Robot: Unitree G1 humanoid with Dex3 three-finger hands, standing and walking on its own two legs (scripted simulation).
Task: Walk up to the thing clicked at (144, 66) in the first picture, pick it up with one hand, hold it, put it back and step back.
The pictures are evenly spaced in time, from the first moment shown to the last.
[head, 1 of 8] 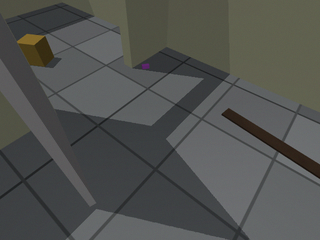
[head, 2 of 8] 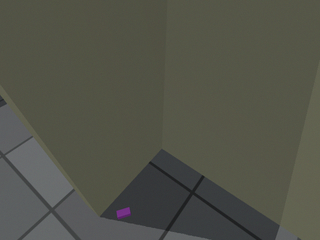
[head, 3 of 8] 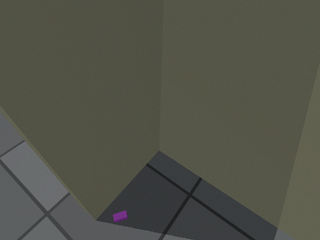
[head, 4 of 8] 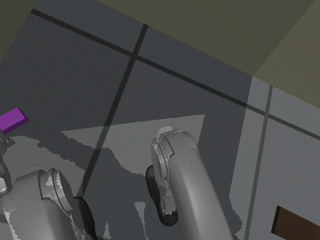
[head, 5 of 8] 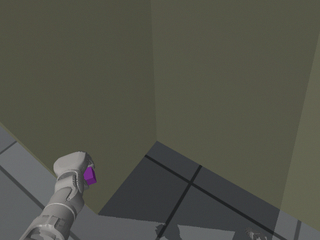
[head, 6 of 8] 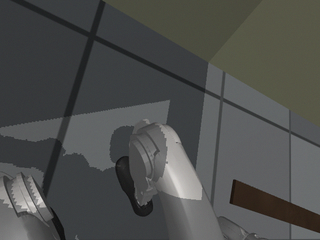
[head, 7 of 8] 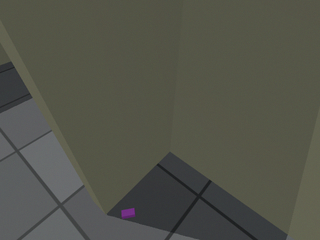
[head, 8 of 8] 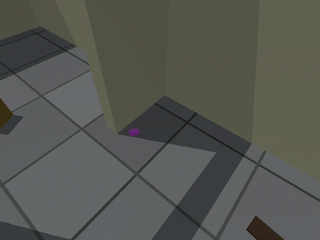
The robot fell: no
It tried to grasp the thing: yes
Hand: left
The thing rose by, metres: 0.70
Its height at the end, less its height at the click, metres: +0.00
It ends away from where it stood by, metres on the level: 0.01
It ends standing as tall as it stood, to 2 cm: yes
